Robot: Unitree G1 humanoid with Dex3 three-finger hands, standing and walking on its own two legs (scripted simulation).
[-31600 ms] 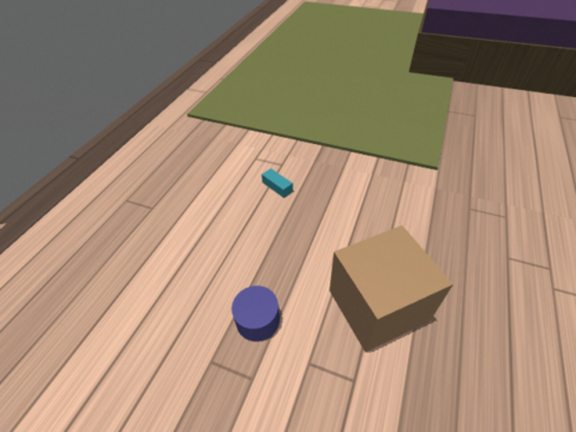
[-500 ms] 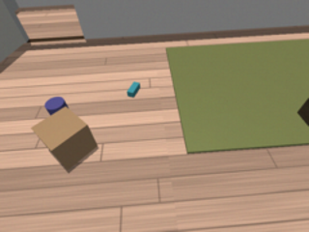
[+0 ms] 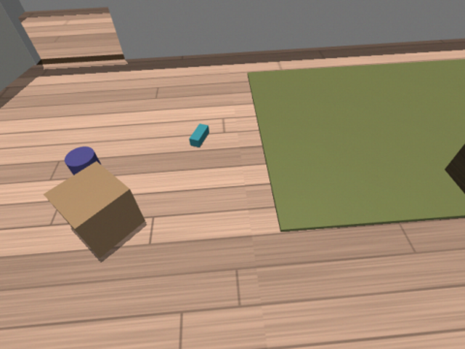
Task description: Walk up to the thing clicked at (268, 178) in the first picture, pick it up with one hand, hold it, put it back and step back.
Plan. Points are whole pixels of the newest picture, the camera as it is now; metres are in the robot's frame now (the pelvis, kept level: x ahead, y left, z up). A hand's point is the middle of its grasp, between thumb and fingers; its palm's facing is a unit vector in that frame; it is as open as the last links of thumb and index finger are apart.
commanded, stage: stand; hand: left
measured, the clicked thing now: (199, 135) +1.51 +0.29 -0.75
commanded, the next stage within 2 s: walk up in 0.96 s
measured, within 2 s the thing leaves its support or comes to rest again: neither
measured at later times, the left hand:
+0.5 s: hand out of the picture +0.07 +0.26 -0.16, palm faces -0.01 -0.94 -0.34, open 7.4 cm
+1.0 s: hand out of the picture +0.08 +0.26 -0.16, palm faces +0.00 -0.94 -0.34, open 7.4 cm
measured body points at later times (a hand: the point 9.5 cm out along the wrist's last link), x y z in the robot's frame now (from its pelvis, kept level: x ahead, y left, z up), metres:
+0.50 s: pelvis +0.00 +0.00 +0.00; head +0.02 +0.00 +0.45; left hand +0.07 +0.31 -0.13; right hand +0.08 -0.30 -0.13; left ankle +0.03 +0.14 -0.75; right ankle -0.03 -0.13 -0.75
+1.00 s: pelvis +0.01 +0.00 +0.00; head +0.02 +0.00 +0.45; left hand +0.08 +0.31 -0.13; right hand +0.09 -0.30 -0.13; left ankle +0.02 +0.14 -0.74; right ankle -0.03 -0.12 -0.75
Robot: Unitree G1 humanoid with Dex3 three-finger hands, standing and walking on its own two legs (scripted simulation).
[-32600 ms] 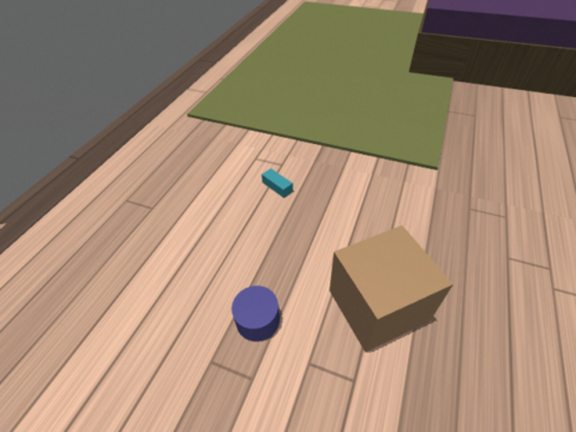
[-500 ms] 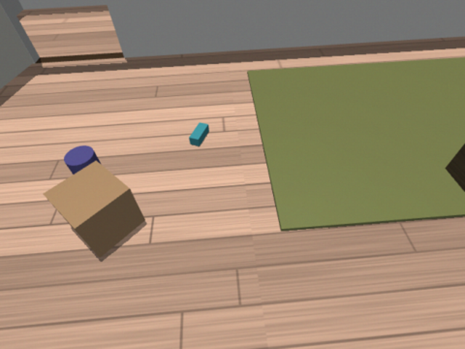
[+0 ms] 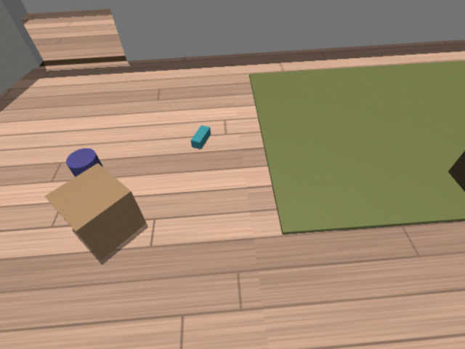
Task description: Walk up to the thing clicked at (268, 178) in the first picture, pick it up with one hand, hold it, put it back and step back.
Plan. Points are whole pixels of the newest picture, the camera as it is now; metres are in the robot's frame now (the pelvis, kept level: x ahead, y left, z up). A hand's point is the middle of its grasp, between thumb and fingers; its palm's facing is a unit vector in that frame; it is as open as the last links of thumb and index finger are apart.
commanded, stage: walk up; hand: left
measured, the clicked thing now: (201, 136) +1.50 +0.28 -0.75
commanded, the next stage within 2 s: none
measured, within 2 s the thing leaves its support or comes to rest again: neither
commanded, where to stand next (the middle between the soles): +1.12 +0.03 m, yaw +2 degrees
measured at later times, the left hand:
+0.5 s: hand (80, 330) +0.20 +0.35 -0.15, palm faces -0.02 -0.94 -0.34, open 7.4 cm
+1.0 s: hand (129, 228) +0.42 +0.30 -0.13, palm faces +0.04 -0.93 -0.37, open 7.4 cm
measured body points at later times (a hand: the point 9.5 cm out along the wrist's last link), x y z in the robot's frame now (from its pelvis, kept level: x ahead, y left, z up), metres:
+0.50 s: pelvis +0.15 +0.06 -0.01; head +0.15 +0.07 +0.44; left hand +0.20 +0.39 -0.13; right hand +0.20 -0.26 -0.12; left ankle +0.14 +0.18 -0.75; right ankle +0.24 -0.07 -0.70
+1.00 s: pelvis +0.40 +0.02 -0.01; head +0.41 +0.01 +0.44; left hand +0.42 +0.35 -0.11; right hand +0.50 -0.30 -0.12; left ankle +0.51 +0.18 -0.71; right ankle +0.37 -0.09 -0.75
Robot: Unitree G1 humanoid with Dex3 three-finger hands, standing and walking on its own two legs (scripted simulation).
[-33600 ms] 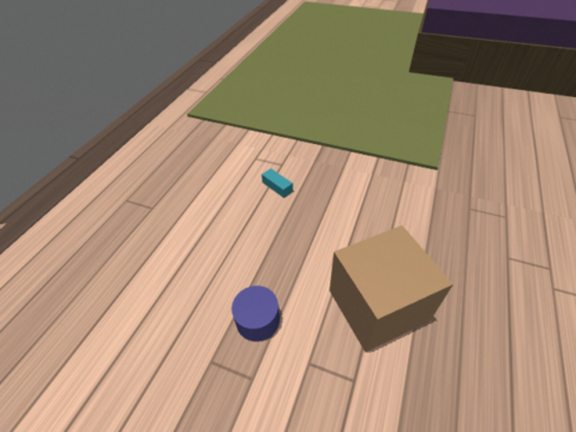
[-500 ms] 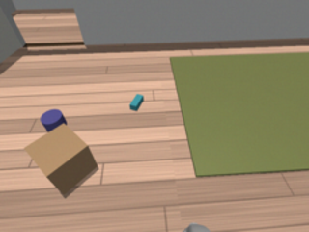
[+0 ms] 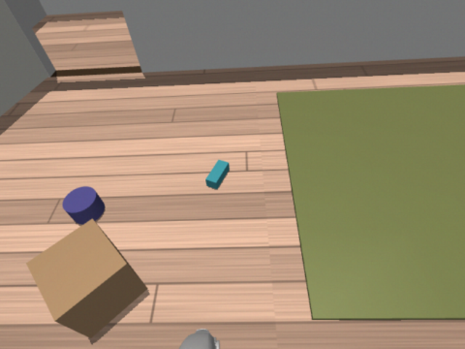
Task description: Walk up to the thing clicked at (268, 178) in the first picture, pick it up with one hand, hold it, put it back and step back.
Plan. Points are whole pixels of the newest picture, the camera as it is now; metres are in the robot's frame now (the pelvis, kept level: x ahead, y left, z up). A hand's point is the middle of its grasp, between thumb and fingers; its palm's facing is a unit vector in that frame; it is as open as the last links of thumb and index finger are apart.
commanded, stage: walk up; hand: left
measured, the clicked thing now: (217, 174) +1.11 +0.21 -0.75
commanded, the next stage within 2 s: none
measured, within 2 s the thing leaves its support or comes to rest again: neither
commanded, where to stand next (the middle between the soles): +0.72 -0.02 m, yaw -1 degrees
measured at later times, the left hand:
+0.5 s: hand (136, 263) +0.32 +0.28 -0.14, palm faces -0.10 -0.93 -0.36, open 7.4 cm
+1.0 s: hand (156, 218) +0.45 +0.26 -0.15, palm faces +0.00 -0.93 -0.37, open 7.4 cm
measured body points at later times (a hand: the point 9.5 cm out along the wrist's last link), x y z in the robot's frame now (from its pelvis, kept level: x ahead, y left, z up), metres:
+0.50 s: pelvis +0.23 +0.00 -0.01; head +0.25 +0.00 +0.44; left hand +0.33 +0.32 -0.11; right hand +0.27 -0.32 -0.12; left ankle +0.19 +0.13 -0.74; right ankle +0.37 -0.15 -0.72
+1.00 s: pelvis +0.43 -0.02 -0.01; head +0.44 -0.02 +0.44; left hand +0.45 +0.31 -0.12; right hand +0.51 -0.35 -0.12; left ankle +0.53 +0.11 -0.74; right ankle +0.38 -0.14 -0.74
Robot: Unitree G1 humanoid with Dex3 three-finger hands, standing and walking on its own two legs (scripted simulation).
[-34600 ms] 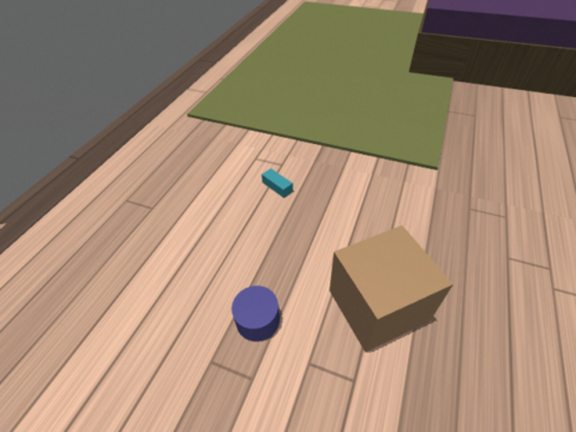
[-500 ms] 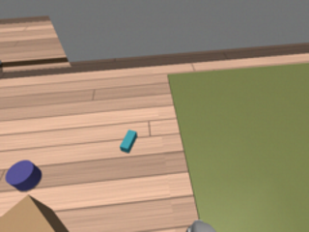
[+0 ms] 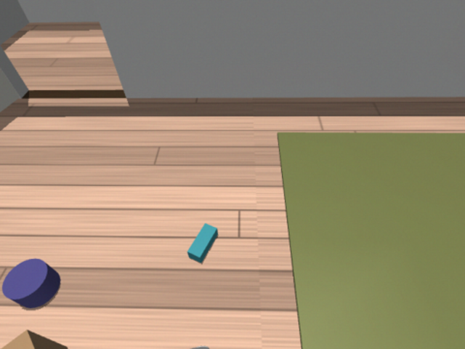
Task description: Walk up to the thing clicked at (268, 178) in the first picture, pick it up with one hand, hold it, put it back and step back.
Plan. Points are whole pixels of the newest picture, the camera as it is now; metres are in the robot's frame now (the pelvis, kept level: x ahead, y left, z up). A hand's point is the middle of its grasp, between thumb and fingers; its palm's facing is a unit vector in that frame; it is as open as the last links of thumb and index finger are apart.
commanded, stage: walk up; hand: left
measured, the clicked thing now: (203, 242) +0.69 +0.22 -0.73
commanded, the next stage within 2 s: stand in 1.96 s
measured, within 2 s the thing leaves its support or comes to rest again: neither
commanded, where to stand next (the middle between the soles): +0.30 +0.00 m, yaw -2 degrees
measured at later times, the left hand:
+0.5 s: hand (133, 297) +0.24 +0.25 -0.12, palm faces -0.05 -0.90 -0.44, open 7.4 cm
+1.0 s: hand (141, 281) +0.29 +0.25 -0.16, palm faces -0.03 -0.94 -0.35, open 7.4 cm
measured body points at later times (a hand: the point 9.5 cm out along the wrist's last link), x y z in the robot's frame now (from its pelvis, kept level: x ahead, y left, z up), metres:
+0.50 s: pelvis +0.17 -0.03 -0.01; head +0.19 -0.06 +0.44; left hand +0.25 +0.29 -0.10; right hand +0.21 -0.35 -0.14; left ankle +0.12 +0.11 -0.68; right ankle +0.24 -0.15 -0.73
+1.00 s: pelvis +0.22 -0.01 +0.00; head +0.24 +0.00 +0.44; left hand +0.29 +0.30 -0.13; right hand +0.32 -0.31 -0.12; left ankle +0.26 +0.12 -0.73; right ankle +0.24 -0.15 -0.73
